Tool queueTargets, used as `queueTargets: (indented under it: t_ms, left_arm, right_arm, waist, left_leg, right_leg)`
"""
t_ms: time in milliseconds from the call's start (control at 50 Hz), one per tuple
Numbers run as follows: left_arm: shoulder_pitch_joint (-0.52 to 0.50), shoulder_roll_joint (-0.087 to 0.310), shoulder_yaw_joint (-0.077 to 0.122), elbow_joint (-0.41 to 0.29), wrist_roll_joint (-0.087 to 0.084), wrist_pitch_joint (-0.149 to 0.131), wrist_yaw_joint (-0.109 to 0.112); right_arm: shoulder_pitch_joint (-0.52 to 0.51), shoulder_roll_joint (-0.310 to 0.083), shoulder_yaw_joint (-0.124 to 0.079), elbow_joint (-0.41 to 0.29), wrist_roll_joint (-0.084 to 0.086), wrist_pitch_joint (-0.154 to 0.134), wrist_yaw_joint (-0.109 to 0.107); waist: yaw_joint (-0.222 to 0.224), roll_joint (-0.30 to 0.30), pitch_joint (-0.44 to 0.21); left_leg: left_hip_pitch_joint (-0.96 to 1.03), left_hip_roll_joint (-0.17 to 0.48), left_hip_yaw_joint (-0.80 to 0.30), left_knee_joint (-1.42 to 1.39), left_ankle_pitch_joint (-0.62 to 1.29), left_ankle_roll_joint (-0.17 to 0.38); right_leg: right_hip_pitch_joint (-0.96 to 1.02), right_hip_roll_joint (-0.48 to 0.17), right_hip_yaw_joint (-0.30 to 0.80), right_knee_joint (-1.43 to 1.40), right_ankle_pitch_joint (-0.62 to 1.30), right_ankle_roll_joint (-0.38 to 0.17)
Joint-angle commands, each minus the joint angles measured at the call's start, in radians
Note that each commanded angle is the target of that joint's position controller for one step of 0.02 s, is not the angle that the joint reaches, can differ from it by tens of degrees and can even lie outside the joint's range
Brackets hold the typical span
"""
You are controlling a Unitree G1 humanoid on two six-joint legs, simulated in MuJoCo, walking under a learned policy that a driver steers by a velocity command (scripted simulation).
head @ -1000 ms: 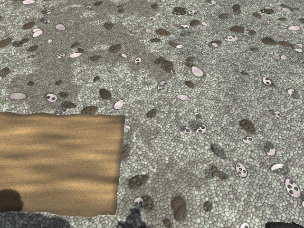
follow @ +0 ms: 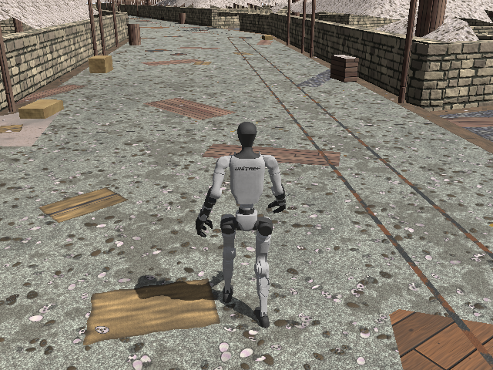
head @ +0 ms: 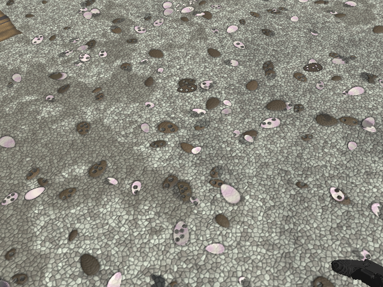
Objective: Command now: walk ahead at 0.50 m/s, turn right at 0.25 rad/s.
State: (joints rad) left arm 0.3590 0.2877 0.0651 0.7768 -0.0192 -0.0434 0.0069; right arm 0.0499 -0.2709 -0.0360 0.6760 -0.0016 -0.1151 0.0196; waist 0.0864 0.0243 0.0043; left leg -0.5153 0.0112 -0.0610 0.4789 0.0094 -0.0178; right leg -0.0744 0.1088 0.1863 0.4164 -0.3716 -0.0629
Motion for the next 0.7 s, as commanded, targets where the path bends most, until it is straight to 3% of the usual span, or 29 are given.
queueTargets:
  t_ms: [20,40,60,80,100,120,140,180,220,320,400,460,500,520,540,560,580,600,620,640,660,700]
  left_arm:
    - [-0.003,0.12,0.026,-0.049,0.007,-0.005,0.001]
    - [-0.015,0.082,0.009,-0.071,0.02,-0.008,0.0]
    - [0.13,0.021,-0.011,-0.076,-0.004,-0.023,-0.001]
    - [0.111,0.085,-0.005,-0.067,-0.011,-0.03,-0.002]
    - [0.001,0.143,0.011,-0.082,-0.015,-0.032,-0.004]
    - [-0.073,0.134,0.008,-0.102,-0.006,-0.033,-0.004]
    - [-0.113,0.121,0.009,-0.115,0.009,-0.036,-0.006]
    - [-0.093,0.094,0.009,-0.112,0.011,-0.032,-0.011]
    - [-0.09,0.064,0.002,-0.113,0.012,-0.026,-0.013]
    - [-0.244,0.026,-0.018,-0.15,0.016,-0.035,-0.019]
    - [-0.357,0.033,-0.018,-0.182,0.004,-0.044,-0.034]
    - [-0.396,0.05,-0.012,-0.206,0.001,-0.051,-0.048]
    - [-0.326,0.078,0.001,-0.192,0.005,-0.055,-0.049]
    - [-0.211,0.112,0.021,-0.157,0.011,-0.054,-0.043]
    - [-0.043,0.167,0.043,-0.12,0.019,-0.052,-0.033]
    - [0.072,0.27,0.067,-0.105,0.033,-0.043,-0.027]
    - [0.109,0.213,0.052,-0.09,0.014,-0.036,-0.029]
    - [0.047,0.167,0.033,-0.092,0.009,-0.034,-0.028]
    - [-0.02,0.142,0.023,-0.102,0.01,-0.032,-0.028]
    - [-0.078,0.117,0.015,-0.103,0.019,-0.033,-0.033]
    - [-0.117,0.092,0.007,-0.107,0.027,-0.04,-0.036]
    - [-0.143,0.089,0.009,-0.098,0.024,-0.052,-0.04]
  right_arm:
    - [0.091,-0.15,-0.057,-0.044,-0.006,-0.028,-0.006]
    - [0.249,-0.204,-0.072,-0.028,-0.018,-0.03,-0.013]
    - [0.367,-0.287,-0.099,0.02,-0.018,-0.015,-0.008]
    - [0.388,-0.206,-0.081,0.031,0.011,-0.01,0.001]
    - [0.334,-0.15,-0.063,0.024,0.015,-0.005,-0.001]
    - [0.277,-0.134,-0.054,0.012,0.003,0.003,-0.002]
    - [0.239,-0.115,-0.046,0.014,-0.002,0.007,0.0]
    - [0.212,-0.094,-0.036,0.017,-0.008,0.004,0.002]
    - [0.222,-0.111,-0.04,0.031,0.003,0.0,0.002]
    - [0.264,-0.161,-0.052,0.07,0.014,0.013,-0.011]
    - [0.338,-0.176,-0.052,0.113,0.024,0.027,-0.012]
    - [0.359,-0.188,-0.056,0.135,0.027,0.043,-0.016]
    - [0.339,-0.206,-0.061,0.139,0.027,0.054,-0.022]
    - [0.331,-0.197,-0.056,0.138,0.027,0.058,-0.025]
    - [0.322,-0.163,-0.04,0.121,0.014,0.056,-0.028]
    - [0.418,-0.066,-0.008,0.092,0.003,0.036,-0.024]
    - [0.412,-0.084,-0.008,0.105,0.009,0.017,-0.018]
    - [0.333,-0.163,-0.032,0.084,0.034,0.007,-0.01]
    - [0.261,-0.163,-0.031,0.067,0.038,0.004,-0.009]
    - [0.227,-0.152,-0.031,0.061,0.023,0.008,-0.011]
    - [0.238,-0.144,-0.037,0.067,0.013,0.018,-0.014]
    - [0.278,-0.103,-0.03,0.084,0.011,0.04,-0.016]
  waist:
    - [-0.102,-0.136,-0.084]
    - [-0.175,-0.058,-0.218]
    - [-0.143,0.246,-0.345]
    - [-0.165,0.232,-0.301]
    - [-0.181,0.119,-0.152]
    - [-0.164,0.039,-0.081]
    - [-0.143,0.019,-0.018]
    - [-0.102,0.068,-0.01]
    - [-0.092,0.078,-0.016]
    - [-0.133,0.048,0.008]
    - [-0.175,0.05,0.031]
    - [-0.166,0.06,0.045]
    - [-0.111,0.07,0.007]
    - [-0.051,0.056,-0.065]
    - [0.022,0.021,-0.191]
    - [0.016,-0.198,-0.345]
    - [0.029,-0.282,-0.406]
    - [0.024,-0.201,-0.249]
    - [0.001,-0.14,-0.145]
    - [-0.03,-0.094,-0.067]
    - [-0.067,-0.109,-0.039]
    - [-0.105,-0.127,-0.029]
  left_leg:
    - [0.272,0.008,0.018,-0.045,-0.039,0.078]
    - [0.514,0.152,-0.126,-0.012,-0.022,0.149]
    - [0.854,0.348,-0.544,-0.069,-0.215,0.321]
    - [0.854,0.383,-0.716,-0.165,-0.438,0.324]
    - [0.735,0.345,-0.592,-0.181,-0.479,0.279]
    - [0.616,0.303,-0.473,-0.196,-0.397,0.252]
    - [0.517,0.264,-0.395,-0.225,-0.293,0.25]
    - [0.419,0.21,-0.295,-0.265,-0.155,0.238]
    - [0.387,0.2,-0.229,-0.292,-0.058,0.253]
    - [0.372,0.17,-0.092,-0.326,0.038,0.233]
    - [0.41,0.184,-0.068,-0.304,0.024,0.214]
    - [0.498,0.228,-0.087,-0.257,0.065,0.195]
    - [0.525,0.225,-0.07,-0.165,0.241,0.17]
    - [0.502,0.184,-0.03,-0.033,0.377,0.148]
    - [0.369,0.138,0.011,0.191,0.297,0.113]
    - [-0.033,-0.005,0.083,0.589,-0.093,0.036]
    - [-0.19,-0.046,-0.03,0.75,-0.579,0.031]
    - [-0.282,0.015,-0.048,0.819,-0.537,0.04]
    - [-0.281,0.062,-0.015,0.79,-0.447,0.046]
    - [-0.248,0.09,-0.001,0.727,-0.381,0.042]
    - [-0.185,0.119,-0.01,0.676,-0.333,0.038]
    - [-0.108,0.128,-0.003,0.633,-0.285,0.021]
  right_leg:
    - [-0.037,-0.214,0.144,0.106,0.535,-0.09]
    - [-0.148,-0.157,0.075,0.36,0.437,-0.054]
    - [-0.505,-0.01,-0.047,0.705,0.026,0.023]
    - [-0.664,-0.042,-0.007,0.829,-0.199,0.029]
    - [-0.722,-0.087,-0.002,0.874,-0.122,0.026]
    - [-0.706,-0.129,-0.048,0.851,-0.047,0.027]
    - [-0.695,-0.159,-0.07,0.784,0.006,0.031]
    - [-0.609,-0.197,-0.089,0.7,0.058,0.039]
    - [-0.592,-0.206,-0.115,0.627,0.08,0.054]
    - [-0.562,-0.202,-0.152,0.319,0.328,0.075]
    - [-0.508,-0.168,-0.172,0.175,0.424,0.068]
    - [-0.508,-0.155,-0.171,0.114,0.345,0.033]
    - [-0.388,-0.125,-0.198,0.069,0.299,0.001]
    - [-0.217,-0.101,-0.221,0.044,0.31,-0.026]
    - [0.053,-0.188,-0.138,0.084,0.346,-0.076]
    - [0.452,-0.444,0.271,0.07,0.242,-0.223]
    - [0.491,-0.505,0.537,-0.071,0.11,-0.268]
    - [0.373,-0.474,0.43,-0.099,0.026,-0.225]
    - [0.227,-0.432,0.302,-0.121,0.056,-0.197]
    - [0.087,-0.391,0.217,-0.16,0.125,-0.186]
    - [-0.008,-0.358,0.155,-0.193,0.196,-0.174]
    - [-0.107,-0.331,0.081,-0.246,0.282,-0.184]
